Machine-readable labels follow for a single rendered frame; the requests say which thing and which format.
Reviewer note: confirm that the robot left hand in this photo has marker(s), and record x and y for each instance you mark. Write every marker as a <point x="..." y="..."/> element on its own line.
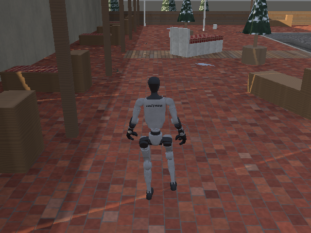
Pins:
<point x="133" y="133"/>

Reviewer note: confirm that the robot left forearm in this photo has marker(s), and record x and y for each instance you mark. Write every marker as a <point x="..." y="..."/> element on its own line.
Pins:
<point x="131" y="126"/>

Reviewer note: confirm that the robot right hand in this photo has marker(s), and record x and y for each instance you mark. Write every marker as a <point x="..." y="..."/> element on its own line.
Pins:
<point x="183" y="138"/>

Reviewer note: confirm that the robot left upper arm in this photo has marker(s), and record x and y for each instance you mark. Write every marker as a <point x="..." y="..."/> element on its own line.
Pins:
<point x="136" y="110"/>

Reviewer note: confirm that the robot right forearm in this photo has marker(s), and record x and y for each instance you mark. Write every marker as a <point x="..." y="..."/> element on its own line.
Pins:
<point x="179" y="128"/>

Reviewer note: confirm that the robot torso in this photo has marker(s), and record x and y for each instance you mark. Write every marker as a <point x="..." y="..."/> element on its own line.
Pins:
<point x="154" y="112"/>

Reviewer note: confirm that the robot right upper arm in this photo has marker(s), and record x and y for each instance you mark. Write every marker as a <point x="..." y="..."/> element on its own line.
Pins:
<point x="172" y="110"/>

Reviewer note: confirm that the robot head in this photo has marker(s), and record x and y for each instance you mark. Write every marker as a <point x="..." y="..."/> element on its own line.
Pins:
<point x="154" y="84"/>

